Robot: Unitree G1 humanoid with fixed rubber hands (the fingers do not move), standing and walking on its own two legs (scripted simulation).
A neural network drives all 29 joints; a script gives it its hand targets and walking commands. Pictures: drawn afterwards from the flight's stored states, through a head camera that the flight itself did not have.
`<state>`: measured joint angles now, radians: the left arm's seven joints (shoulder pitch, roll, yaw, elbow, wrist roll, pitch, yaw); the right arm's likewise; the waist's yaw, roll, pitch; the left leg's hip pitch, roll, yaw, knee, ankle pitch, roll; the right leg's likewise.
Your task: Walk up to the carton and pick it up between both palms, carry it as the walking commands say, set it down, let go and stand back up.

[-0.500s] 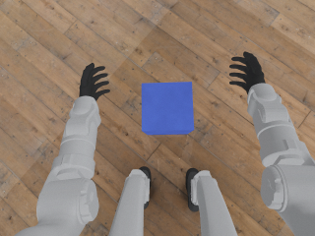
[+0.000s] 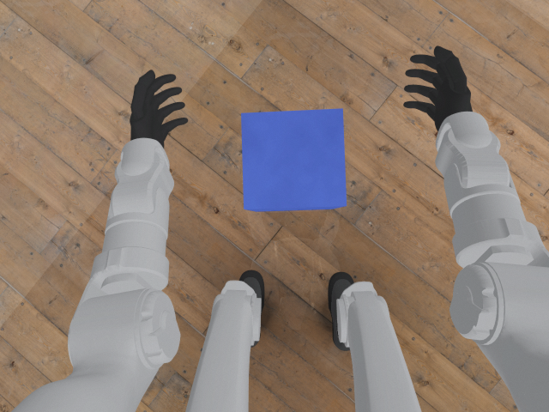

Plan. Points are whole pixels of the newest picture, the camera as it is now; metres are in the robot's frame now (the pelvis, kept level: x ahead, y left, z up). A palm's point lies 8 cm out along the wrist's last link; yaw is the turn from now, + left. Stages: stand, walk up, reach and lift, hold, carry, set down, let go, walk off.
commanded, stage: reach and lift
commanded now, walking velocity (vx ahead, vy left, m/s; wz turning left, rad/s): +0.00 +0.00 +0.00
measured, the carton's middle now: (292, 168) +0.48 +0.01 -0.49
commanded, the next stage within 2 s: none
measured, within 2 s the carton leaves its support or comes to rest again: neither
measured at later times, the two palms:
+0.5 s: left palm (189, 155) +0.47 +0.20 -0.28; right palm (404, 138) +0.50 -0.19 -0.28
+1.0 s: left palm (209, 170) +0.46 +0.19 -0.42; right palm (380, 156) +0.49 -0.18 -0.42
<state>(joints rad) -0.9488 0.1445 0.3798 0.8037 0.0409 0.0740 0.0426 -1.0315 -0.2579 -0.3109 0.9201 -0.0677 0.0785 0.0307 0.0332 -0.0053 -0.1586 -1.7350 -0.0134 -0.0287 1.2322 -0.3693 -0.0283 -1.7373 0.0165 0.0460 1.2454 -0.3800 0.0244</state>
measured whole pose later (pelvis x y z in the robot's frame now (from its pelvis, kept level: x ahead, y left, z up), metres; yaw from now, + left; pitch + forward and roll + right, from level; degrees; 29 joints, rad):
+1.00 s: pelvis -0.05 +0.00 -0.24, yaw +1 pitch +41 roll +1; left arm -1.32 0.32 0.13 1.07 -0.23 0.02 0.13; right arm -1.39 -0.40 -0.05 1.12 0.22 0.03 -0.09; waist 0.03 0.01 0.29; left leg -2.30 -0.04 -0.03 2.13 -0.54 -0.06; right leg -2.30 0.04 0.05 2.15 -0.56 0.04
